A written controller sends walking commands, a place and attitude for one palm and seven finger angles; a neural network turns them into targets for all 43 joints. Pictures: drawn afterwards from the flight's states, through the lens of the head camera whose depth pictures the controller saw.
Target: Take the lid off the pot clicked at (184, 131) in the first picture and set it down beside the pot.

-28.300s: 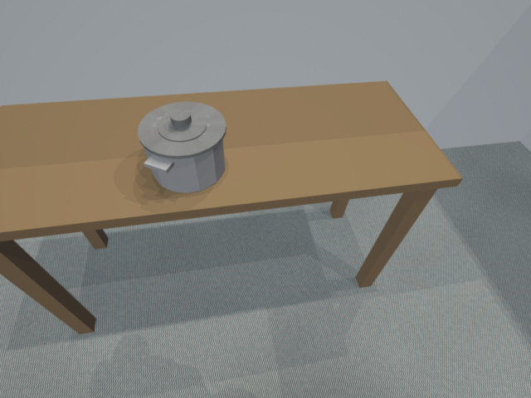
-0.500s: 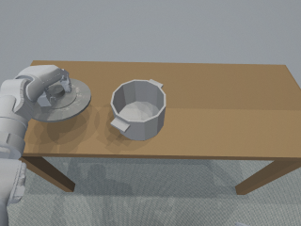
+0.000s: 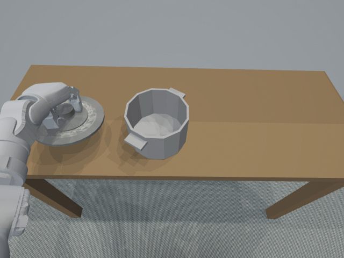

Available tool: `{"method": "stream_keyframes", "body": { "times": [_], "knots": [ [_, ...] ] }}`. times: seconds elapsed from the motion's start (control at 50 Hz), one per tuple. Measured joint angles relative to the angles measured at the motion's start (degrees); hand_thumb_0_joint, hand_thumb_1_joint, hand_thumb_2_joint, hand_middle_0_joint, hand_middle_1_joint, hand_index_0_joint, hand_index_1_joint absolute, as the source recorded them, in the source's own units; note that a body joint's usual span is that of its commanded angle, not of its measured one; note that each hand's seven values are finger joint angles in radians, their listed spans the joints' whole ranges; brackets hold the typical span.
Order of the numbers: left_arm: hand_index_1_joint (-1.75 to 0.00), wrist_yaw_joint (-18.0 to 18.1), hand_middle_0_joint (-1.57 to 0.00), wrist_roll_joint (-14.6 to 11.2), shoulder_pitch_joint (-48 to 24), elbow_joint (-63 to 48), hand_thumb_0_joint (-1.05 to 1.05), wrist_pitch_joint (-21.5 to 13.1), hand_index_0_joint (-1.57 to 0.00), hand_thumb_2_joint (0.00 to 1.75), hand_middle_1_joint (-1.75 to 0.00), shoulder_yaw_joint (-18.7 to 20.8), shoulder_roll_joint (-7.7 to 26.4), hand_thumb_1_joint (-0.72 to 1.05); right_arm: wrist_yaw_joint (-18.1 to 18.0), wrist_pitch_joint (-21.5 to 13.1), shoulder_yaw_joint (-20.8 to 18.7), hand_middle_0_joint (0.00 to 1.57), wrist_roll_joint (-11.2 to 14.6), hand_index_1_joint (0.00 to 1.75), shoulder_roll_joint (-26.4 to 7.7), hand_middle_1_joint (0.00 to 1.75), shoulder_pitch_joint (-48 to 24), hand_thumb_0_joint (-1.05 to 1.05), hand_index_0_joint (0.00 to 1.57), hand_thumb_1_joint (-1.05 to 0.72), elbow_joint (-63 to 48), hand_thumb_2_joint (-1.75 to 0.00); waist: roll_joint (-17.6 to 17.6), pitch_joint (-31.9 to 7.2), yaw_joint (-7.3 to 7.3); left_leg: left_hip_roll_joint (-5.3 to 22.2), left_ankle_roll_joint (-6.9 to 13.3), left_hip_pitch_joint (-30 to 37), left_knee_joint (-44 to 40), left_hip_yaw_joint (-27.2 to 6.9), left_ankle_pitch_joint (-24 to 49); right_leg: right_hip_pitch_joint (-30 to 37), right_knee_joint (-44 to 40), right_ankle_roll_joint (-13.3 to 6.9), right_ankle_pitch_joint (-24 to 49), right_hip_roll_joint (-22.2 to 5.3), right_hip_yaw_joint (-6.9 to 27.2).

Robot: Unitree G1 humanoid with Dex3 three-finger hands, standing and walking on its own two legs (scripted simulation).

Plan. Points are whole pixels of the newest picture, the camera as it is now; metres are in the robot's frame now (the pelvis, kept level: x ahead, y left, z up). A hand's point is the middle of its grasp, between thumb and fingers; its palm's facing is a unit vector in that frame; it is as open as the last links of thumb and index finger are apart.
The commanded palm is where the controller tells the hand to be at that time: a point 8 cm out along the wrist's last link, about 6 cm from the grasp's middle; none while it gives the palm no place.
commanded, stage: lower the lid onto the table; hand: left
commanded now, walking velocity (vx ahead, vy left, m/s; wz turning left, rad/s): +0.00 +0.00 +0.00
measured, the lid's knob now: (65, 110) +0.46 +0.28 +0.04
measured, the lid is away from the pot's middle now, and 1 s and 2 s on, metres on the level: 0.24 0.25 0.25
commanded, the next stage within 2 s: open the fingers wide in 1.46 s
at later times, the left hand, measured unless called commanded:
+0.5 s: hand (61, 122) +0.43 +0.29 +0.03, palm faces -0.42 -0.06 -0.90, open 7.3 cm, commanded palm +0.44 +0.28 +0.10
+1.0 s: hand (65, 131) +0.43 +0.29 +0.00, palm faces -0.45 -0.07 -0.89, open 7.3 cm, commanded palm +0.45 +0.28 +0.06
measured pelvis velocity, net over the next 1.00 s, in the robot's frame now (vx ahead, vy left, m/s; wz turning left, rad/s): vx -0.01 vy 0.02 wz -0.02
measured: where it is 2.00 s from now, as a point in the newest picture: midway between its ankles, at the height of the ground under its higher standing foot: outside the picture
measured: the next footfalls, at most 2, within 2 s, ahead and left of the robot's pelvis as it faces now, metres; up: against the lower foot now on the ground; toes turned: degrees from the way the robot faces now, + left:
none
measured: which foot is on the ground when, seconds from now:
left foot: down 0.00-1.00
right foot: down 0.00-1.00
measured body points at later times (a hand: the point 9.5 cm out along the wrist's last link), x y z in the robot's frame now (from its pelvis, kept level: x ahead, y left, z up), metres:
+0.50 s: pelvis +0.00 +0.01 -0.01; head +0.08 +0.03 +0.44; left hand +0.45 +0.29 +0.08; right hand +0.05 -0.26 -0.13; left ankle +0.01 +0.04 -0.73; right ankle -0.03 -0.14 -0.73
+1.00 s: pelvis -0.01 +0.02 -0.02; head +0.07 +0.04 +0.43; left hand +0.44 +0.29 +0.05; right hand +0.02 -0.26 -0.13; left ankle +0.01 +0.04 -0.73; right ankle -0.03 -0.14 -0.73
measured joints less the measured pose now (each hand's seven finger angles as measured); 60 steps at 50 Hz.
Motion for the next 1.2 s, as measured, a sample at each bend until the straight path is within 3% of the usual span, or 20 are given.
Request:
{"method": "stream_keyframes", "body": {
  "times": [0.22, 0.38, 0.56, 0.68, 0.78, 0.86, 0.94, 1.2],
  "knots": [
    [-0.84, 2.2, -1.02, 1.7, 0.2, 1.9, 0.06, 0.2, -0.62, 0.87, -1.07, 0.4, -0.2, 0.35, 0.4, 0.0, -0.2, 0.20, -0.4, 0.30, 0.0, 0.30, 1.0, 0.00, 0.20, -0.90, -0.1, -0.90, 0.1, -0.3, -0.58, 0.0, 0.4, -2.5, 2.0, 0.4, -0.8, -2.4, 1.7, -0.1, -0.6, 0.0, 0.2],
    [-0.84, 3.2, -1.02, 1.6, -0.9, 4.1, 0.06, 0.4, -0.62, 0.88, -1.07, -1.2, -1.3, 0.35, 0.2, -0.2, -0.2, 0.20, -0.3, 0.30, 0.2, 0.30, 1.7, 0.00, 0.20, -0.90, 0.9, -0.90, -0.1, -0.9, -0.39, -0.1, 0.7, -4.1, 3.4, 0.4, -1.4, -3.8, 3.0, -0.1, -1.2, -0.1, 0.1],
    [-0.84, 5.5, -1.02, 2.1, -0.1, 4.4, 0.06, -0.5, -0.62, 0.88, -1.07, 0.0, -2.0, 0.35, 0.6, -0.3, -0.5, 0.20, -0.8, 0.30, 0.3, 0.30, 2.3, 0.00, 0.20, -0.90, 0.7, -0.90, 0.1, -1.8, -0.77, -0.1, 1.0, -5.5, 4.7, 0.7, -1.9, -5.2, 4.1, -0.5, -1.5, 0.0, 0.2],
    [-0.84, 6.1, -1.02, 3.4, -0.5, 5.1, 0.06, 1.3, -0.62, 0.87, -1.07, -1.8, -2.8, 0.35, 1.0, -0.2, -0.8, 0.20, -0.8, 0.30, 0.4, 0.30, 2.5, 0.00, 0.20, -0.90, 0.5, -0.90, 0.3, -1.7, -0.77, -0.1, 1.1, -6.8, 6.0, 0.6, -2.2, -6.4, 5.3, -1.0, -1.8, 0.1, -0.1],
    [-0.84, 6.8, -1.02, 2.7, -0.4, 6.3, 0.06, 0.7, -0.62, 0.88, -1.07, -1.5, -3.5, 0.35, 0.6, -0.4, -0.4, 0.20, -0.8, 0.30, 0.5, 0.30, 2.5, 0.00, 0.20, -0.90, 1.1, -0.90, 0.3, -1.9, -0.58, -0.1, 1.3, -7.6, 6.8, 0.8, -2.4, -7.3, 6.1, -0.6, -2.1, 0.0, 0.0],
    [-0.84, 7.3, -1.03, 3.8, -1.2, 6.9, 0.06, 1.1, -0.62, 0.88, -1.07, -2.6, -3.8, 0.35, 0.3, -1.1, -0.4, 0.20, -0.8, 0.30, 0.7, 0.30, 3.0, 0.00, 0.20, -0.90, 1.4, -0.90, 0.1, -2.0, -0.69, -0.1, 1.2, -8.3, 7.4, 0.7, -2.5, -8.0, 6.9, -1.2, -2.4, 0.1, -0.2],
    [-0.84, 8.5, -1.03, 3.7, -1.6, 8.6, 0.06, 0.7, -0.62, 0.88, -1.07, -1.1, -3.5, 0.35, 0.1, -1.6, -0.1, 0.20, -0.8, 0.30, 0.6, 0.30, 3.3, 0.00, 0.20, -0.90, 1.5, -0.90, -0.2, -2.3, -1.11, 0.2, 1.2, -9.4, 8.2, 0.9, -2.8, -9.1, 7.5, -0.9, -2.5, 0.3, 0.1],
    [-0.84, 8.8, -1.03, 4.2, -3.0, 10.8, 0.07, 1.1, -0.62, 0.88, -1.07, -1.8, -2.9, 0.35, -0.1, -1.9, -0.9, 0.20, -1.1, 0.30, 0.1, 0.30, 5.7, 0.00, 0.20, -0.90, 2.4, -0.90, 0.1, -3.1, -1.67, 0.5, 1.1, -12.8, 11.0, 0.7, -3.9, -12.2, 9.7, -1.1, -3.4, 0.7, -0.4]
  ]
}}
